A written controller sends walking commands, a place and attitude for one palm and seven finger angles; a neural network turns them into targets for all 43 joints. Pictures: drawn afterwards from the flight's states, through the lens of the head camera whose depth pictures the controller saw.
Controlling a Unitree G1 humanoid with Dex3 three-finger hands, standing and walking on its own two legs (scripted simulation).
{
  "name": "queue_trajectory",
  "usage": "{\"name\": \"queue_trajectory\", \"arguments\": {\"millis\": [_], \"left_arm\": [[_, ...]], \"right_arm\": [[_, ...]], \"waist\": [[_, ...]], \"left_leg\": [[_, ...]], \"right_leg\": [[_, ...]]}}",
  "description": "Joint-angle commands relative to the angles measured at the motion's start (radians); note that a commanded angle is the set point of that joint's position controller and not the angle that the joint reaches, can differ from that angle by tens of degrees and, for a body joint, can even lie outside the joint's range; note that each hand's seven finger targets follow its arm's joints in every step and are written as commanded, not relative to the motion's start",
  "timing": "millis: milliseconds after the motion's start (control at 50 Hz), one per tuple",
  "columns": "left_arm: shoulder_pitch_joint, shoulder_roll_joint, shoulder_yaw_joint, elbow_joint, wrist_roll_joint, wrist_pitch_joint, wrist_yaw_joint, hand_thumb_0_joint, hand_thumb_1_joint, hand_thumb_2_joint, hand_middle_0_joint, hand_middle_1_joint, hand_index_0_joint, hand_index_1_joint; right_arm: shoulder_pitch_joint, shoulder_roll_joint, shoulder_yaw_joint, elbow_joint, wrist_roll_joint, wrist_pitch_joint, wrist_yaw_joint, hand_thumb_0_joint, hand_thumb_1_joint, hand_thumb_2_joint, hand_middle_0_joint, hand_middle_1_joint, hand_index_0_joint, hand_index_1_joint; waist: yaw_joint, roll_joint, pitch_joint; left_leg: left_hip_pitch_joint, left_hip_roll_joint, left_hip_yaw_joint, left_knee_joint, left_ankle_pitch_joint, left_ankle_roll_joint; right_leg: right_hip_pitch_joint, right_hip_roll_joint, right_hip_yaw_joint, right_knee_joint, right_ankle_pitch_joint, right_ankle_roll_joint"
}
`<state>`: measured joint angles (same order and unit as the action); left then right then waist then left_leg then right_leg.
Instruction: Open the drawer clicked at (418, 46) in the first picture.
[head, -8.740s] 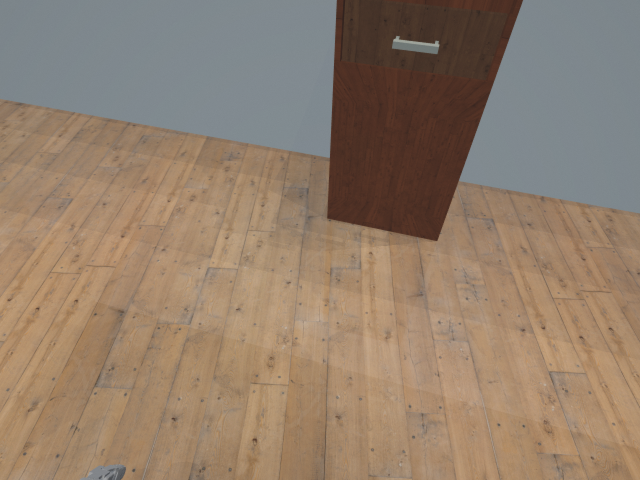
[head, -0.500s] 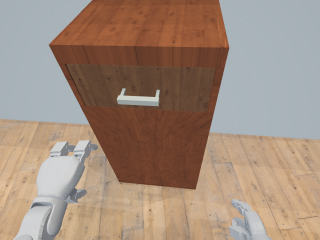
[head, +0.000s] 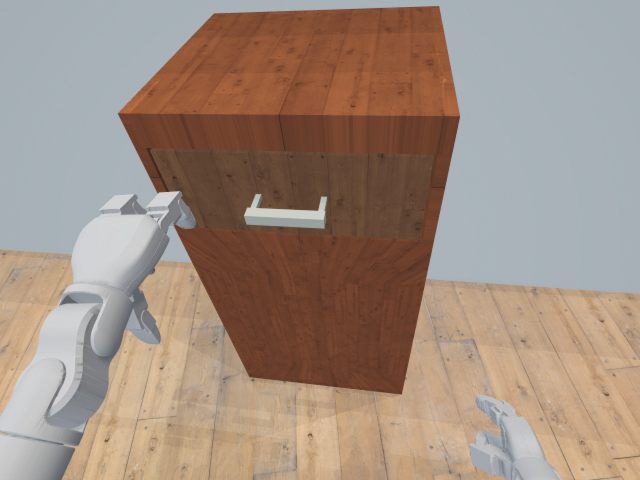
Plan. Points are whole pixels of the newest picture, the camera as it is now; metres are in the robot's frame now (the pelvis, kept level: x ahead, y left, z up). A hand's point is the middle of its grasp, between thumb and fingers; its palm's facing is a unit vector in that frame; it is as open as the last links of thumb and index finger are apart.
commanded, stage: raise the hand with hooked fingers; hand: left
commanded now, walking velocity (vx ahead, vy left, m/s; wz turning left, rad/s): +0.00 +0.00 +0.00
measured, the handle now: (287, 209) +0.51 +0.13 +0.04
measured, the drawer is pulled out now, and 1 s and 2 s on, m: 0.00 0.00 0.00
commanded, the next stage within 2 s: move the hooked fingers above the handle in 0.50 s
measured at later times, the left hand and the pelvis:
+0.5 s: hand (137, 278) +0.28 +0.24 +0.15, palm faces +0.11 -0.05 -0.99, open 13.9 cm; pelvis -0.03 +0.00 +0.00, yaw +0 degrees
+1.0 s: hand (181, 250) +0.33 +0.22 +0.14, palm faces +0.08 -0.06 -1.00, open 13.9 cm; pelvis -0.03 +0.00 +0.00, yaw +0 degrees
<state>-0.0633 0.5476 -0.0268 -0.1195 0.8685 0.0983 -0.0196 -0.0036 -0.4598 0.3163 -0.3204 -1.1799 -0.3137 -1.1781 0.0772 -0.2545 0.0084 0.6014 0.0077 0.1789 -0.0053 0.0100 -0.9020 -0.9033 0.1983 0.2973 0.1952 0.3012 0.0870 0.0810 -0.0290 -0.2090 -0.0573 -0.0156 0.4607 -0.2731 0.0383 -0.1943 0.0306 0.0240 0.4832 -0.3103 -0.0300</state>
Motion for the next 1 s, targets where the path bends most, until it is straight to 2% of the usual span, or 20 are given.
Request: {"name": "queue_trajectory", "arguments": {"millis": [0,40,80,140,180,260,320,400,440,560,580,600,680,720,740,760,840,880,940,980], "left_arm": [[-0.355,0.232,0.133,-0.135,-0.001,0.005,-0.023,0.000,-0.500,0.300,-0.300,-1.200,-0.300,-1.200],[-0.414,0.257,0.150,-0.151,-0.008,-0.004,-0.041,0.000,-0.500,0.300,-0.300,-1.200,-0.300,-1.200],[-0.461,0.273,0.150,-0.128,-0.007,-0.016,-0.057,0.000,-0.500,0.300,-0.300,-1.200,-0.300,-1.200],[-0.346,0.250,0.163,-0.038,-0.025,-0.022,-0.084,0.000,-0.500,0.300,-0.300,-1.200,-0.300,-1.200],[-0.338,0.235,0.147,-0.065,-0.035,-0.038,-0.098,0.000,-0.500,0.300,-0.300,-1.200,-0.300,-1.200],[-0.378,0.253,0.162,-0.141,-0.027,-0.083,-0.074,0.000,-0.500,0.300,-0.300,-1.200,-0.300,-1.200],[-0.396,0.268,0.184,-0.139,-0.028,-0.107,-0.040,0.000,-0.500,0.300,-0.300,-1.200,-0.300,-1.200],[-0.419,0.288,0.209,-0.136,-0.025,-0.120,0.005,0.000,-0.500,0.300,-0.300,-1.200,-0.300,-1.200],[-0.423,0.266,0.192,-0.115,-0.025,-0.109,0.010,0.000,-0.500,0.300,-0.300,-1.200,-0.300,-1.200],[-0.409,0.218,0.117,-0.079,-0.018,-0.076,-0.020,0.000,-0.500,0.300,-0.300,-1.200,-0.300,-1.200],[-0.405,0.233,0.128,-0.080,-0.016,-0.077,-0.024,0.000,-0.500,0.300,-0.300,-1.200,-0.300,-1.200],[-0.432,0.197,0.085,-0.081,-0.017,-0.077,-0.031,0.000,-0.500,0.300,-0.300,-1.200,-0.300,-1.200],[-0.523,0.177,0.054,-0.007,-0.003,-0.090,-0.034,0.000,-0.500,0.300,-0.300,-1.200,-0.300,-1.200],[-0.592,0.191,0.054,0.021,0.013,-0.102,-0.018,0.000,-0.500,0.300,-0.300,-1.200,-0.300,-1.200],[-0.631,0.202,0.064,0.009,0.015,-0.109,-0.009,0.000,-0.500,0.300,-0.300,-1.200,-0.300,-1.200],[-0.652,0.208,0.066,0.027,0.024,-0.114,0.002,0.000,-0.500,0.300,-0.300,-1.200,-0.300,-1.200],[-0.645,0.224,0.105,0.061,0.023,-0.110,0.034,0.000,-0.500,0.300,-0.300,-1.200,-0.300,-1.200],[-0.628,0.181,0.068,0.120,0.022,-0.088,0.035,0.000,-0.500,0.300,-0.300,-1.200,-0.300,-1.200],[-0.588,0.188,0.078,0.135,0.028,-0.056,0.024,0.000,-0.500,0.300,-0.300,-1.200,-0.300,-1.200],[-0.612,0.138,0.015,0.127,0.030,-0.048,0.010,0.000,-0.500,0.300,-0.300,-1.200,-0.300,-1.200]], "right_arm": [[-0.123,-0.105,-0.023,-0.146,0.005,-0.028,-0.006,0.000,-0.900,-0.900,0.200,0.300,0.200,0.300],[-0.135,-0.108,-0.020,-0.153,0.010,-0.032,-0.007,0.000,-0.900,-0.900,0.200,0.300,0.200,0.300],[-0.124,-0.106,-0.020,-0.142,0.007,-0.034,-0.008,0.000,-0.900,-0.900,0.200,0.300,0.200,0.300],[-0.123,-0.110,-0.018,-0.148,0.014,-0.036,-0.001,0.000,-0.900,-0.900,0.200,0.300,0.200,0.300],[-0.112,-0.113,-0.020,-0.151,0.012,-0.033,0.006,0.000,-0.900,-0.900,0.200,0.300,0.200,0.300],[-0.111,-0.110,-0.021,-0.159,0.005,-0.047,0.012,0.000,-0.900,-0.900,0.200,0.300,0.200,0.300],[-0.101,-0.110,-0.028,-0.150,0.007,-0.053,0.005,0.000,-0.900,-0.900,0.200,0.300,0.200,0.300],[-0.099,-0.109,-0.032,-0.132,0.008,-0.063,0.001,0.000,-0.900,-0.900,0.200,0.300,0.200,0.300],[-0.111,-0.110,-0.032,-0.126,0.016,-0.065,0.003,0.000,-0.900,-0.900,0.200,0.300,0.200,0.300],[-0.118,-0.109,-0.025,-0.127,0.019,-0.061,0.000,0.000,-0.900,-0.900,0.200,0.300,0.200,0.300],[-0.114,-0.111,-0.027,-0.126,0.019,-0.059,-0.001,0.000,-0.900,-0.900,0.200,0.300,0.200,0.300],[-0.119,-0.110,-0.024,-0.130,0.018,-0.060,-0.004,0.000,-0.900,-0.900,0.200,0.300,0.200,0.300],[-0.095,-0.107,-0.021,-0.112,0.019,-0.065,-0.014,0.000,-0.900,-0.900,0.200,0.300,0.200,0.300],[-0.088,-0.106,-0.021,-0.107,0.018,-0.068,-0.020,0.000,-0.900,-0.900,0.200,0.300,0.200,0.300],[-0.092,-0.107,-0.021,-0.106,0.020,-0.072,-0.021,0.000,-0.900,-0.900,0.200,0.300,0.200,0.300],[-0.082,-0.100,-0.020,-0.100,0.016,-0.075,-0.022,0.000,-0.900,-0.900,0.200,0.300,0.200,0.300],[-0.076,-0.102,-0.026,-0.098,0.017,-0.068,-0.016,0.000,-0.900,-0.900,0.200,0.300,0.200,0.300],[-0.064,-0.100,-0.025,-0.092,0.018,-0.058,-0.012,0.000,-0.900,-0.900,0.200,0.300,0.200,0.300],[-0.075,-0.111,-0.028,-0.108,0.021,-0.044,-0.005,0.000,-0.900,-0.900,0.200,0.300,0.200,0.300],[-0.062,-0.110,-0.029,-0.112,0.023,-0.039,-0.005,0.000,-0.900,-0.900,0.200,0.300,0.200,0.300]], "waist": [[-0.014,-0.048,-0.216],[-0.014,-0.022,-0.238],[-0.016,-0.037,-0.237],[0.002,-0.071,-0.183],[0.000,-0.082,-0.181],[0.006,-0.028,-0.224],[0.005,-0.037,-0.201],[0.009,-0.024,-0.219],[0.003,-0.011,-0.201],[-0.009,-0.042,-0.175],[-0.008,-0.051,-0.164],[-0.016,-0.047,-0.164],[-0.034,-0.077,-0.144],[-0.034,-0.054,-0.153],[-0.032,-0.026,-0.181],[-0.026,-0.033,-0.217],[-0.011,-0.018,-0.264],[-0.018,-0.055,-0.235],[-0.009,-0.064,-0.248],[-0.025,-0.074,-0.246]], "left_leg": [[0.082,0.018,0.008,-0.032,0.421,-0.003],[0.100,0.018,0.001,-0.033,0.410,-0.001],[0.094,0.019,0.000,-0.048,0.392,-0.003],[0.062,0.021,0.001,-0.060,0.364,-0.003],[0.053,0.023,0.007,-0.072,0.348,-0.005],[0.076,0.020,0.003,-0.069,0.346,-0.004],[0.071,0.021,-0.002,-0.081,0.291,-0.005],[0.075,0.021,-0.003,-0.085,0.279,-0.008],[0.074,0.022,-0.005,-0.086,0.267,-0.010],[0.070,0.026,-0.002,-0.103,0.217,-0.008],[0.066,0.028,-0.008,-0.109,0.215,-0.009],[0.071,0.024,-0.002,-0.106,0.197,-0.005],[0.065,0.027,-0.007,-0.108,0.159,-0.006],[0.066,0.026,-0.008,-0.106,0.150,-0.008],[0.082,0.025,-0.010,-0.100,0.157,-0.007],[0.082,0.021,-0.009,-0.096,0.173,-0.008],[0.082,0.022,-0.004,-0.078,0.270,-0.013],[0.059,0.024,0.005,-0.076,0.292,-0.012],[0.041,0.020,0.013,-0.070,0.313,-0.010],[0.046,0.023,0.014,-0.065,0.318,-0.006]], "right_leg": [[0.108,-0.022,0.010,-0.047,0.423,-0.002],[0.115,-0.018,0.013,-0.056,0.405,-0.006],[0.120,-0.024,0.005,-0.063,0.378,-0.005],[0.113,-0.018,0.004,-0.076,0.360,-0.007],[0.115,-0.025,-0.005,-0.076,0.341,-0.004],[0.107,-0.022,-0.003,-0.074,0.302,-0.009],[0.081,-0.018,-0.007,-0.088,0.237,-0.008],[0.085,-0.019,-0.003,-0.092,0.218,-0.010],[0.070,-0.014,-0.002,-0.099,0.202,-0.011],[0.060,-0.021,-0.011,-0.109,0.151,-0.007],[0.060,-0.018,-0.014,-0.110,0.150,-0.009],[0.047,-0.020,-0.012,-0.115,0.138,-0.005],[0.010,-0.017,-0.017,-0.123,0.101,-0.005],[0.002,-0.016,-0.018,-0.119,0.093,-0.009],[0.006,-0.011,-0.015,-0.115,0.100,-0.011],[0.026,-0.018,-0.013,-0.108,0.107,-0.013],[0.065,-0.013,-0.010,-0.087,0.209,-0.018],[0.062,-0.019,-0.016,-0.082,0.244,-0.017],[0.088,-0.018,-0.006,-0.075,0.285,-0.016],[0.069,-0.022,-0.010,-0.069,0.293,-0.014]]}}
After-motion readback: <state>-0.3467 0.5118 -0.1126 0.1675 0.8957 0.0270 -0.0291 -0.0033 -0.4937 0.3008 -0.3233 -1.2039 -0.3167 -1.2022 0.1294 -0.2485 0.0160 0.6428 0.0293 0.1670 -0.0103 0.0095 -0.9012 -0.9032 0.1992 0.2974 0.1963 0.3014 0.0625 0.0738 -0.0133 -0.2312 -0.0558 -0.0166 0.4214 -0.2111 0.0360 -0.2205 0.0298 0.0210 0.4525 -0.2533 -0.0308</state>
